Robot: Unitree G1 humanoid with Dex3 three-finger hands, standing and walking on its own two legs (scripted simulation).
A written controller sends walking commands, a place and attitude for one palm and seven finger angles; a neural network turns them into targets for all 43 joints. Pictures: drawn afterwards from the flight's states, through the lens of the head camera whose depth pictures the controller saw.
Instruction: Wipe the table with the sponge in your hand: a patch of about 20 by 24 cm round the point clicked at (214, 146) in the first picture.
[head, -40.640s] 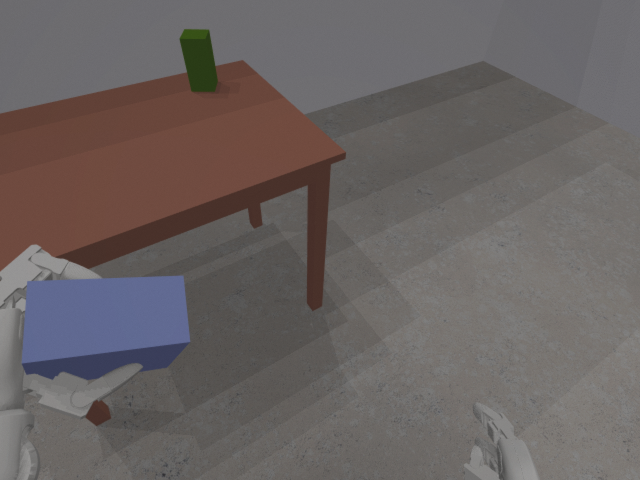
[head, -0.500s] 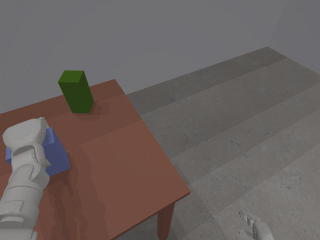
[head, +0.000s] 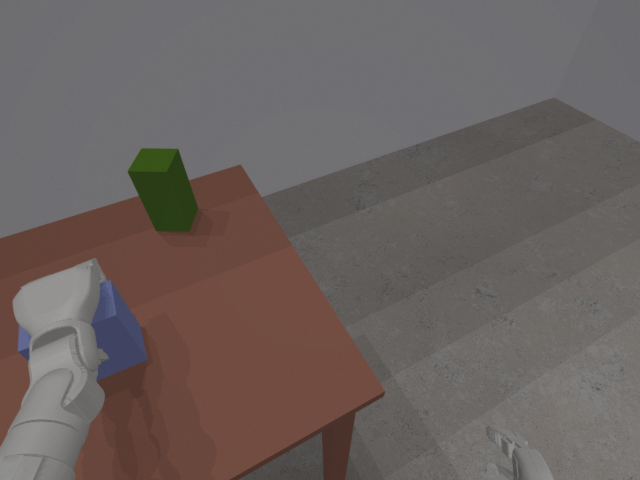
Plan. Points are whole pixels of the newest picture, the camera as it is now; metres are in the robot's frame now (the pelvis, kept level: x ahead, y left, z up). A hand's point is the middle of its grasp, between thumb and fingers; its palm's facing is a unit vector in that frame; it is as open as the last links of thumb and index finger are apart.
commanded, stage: wipe back along the first lane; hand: left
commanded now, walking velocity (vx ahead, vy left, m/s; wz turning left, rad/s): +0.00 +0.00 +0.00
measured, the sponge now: (94, 344) +0.29 +0.35 -0.02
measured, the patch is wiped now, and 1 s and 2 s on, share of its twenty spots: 1.00 1.00 1.00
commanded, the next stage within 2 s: none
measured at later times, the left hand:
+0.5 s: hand (85, 360) +0.24 +0.32 +0.03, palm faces -0.01 -0.05 -1.00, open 10.5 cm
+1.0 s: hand (91, 397) +0.20 +0.29 +0.03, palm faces +0.01 -0.06 -1.00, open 10.5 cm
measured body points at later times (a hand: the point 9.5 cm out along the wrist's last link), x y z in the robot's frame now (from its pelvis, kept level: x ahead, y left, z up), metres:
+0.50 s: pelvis -0.01 -0.01 +0.00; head -0.02 -0.03 +0.45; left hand +0.24 +0.31 +0.09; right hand +0.20 -0.24 -0.09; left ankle -0.02 +0.09 -0.73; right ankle -0.04 -0.14 -0.73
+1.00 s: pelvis -0.01 -0.01 +0.00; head -0.03 -0.04 +0.45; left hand +0.19 +0.29 +0.09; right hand +0.22 -0.23 -0.08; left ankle -0.02 +0.09 -0.73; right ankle -0.04 -0.14 -0.73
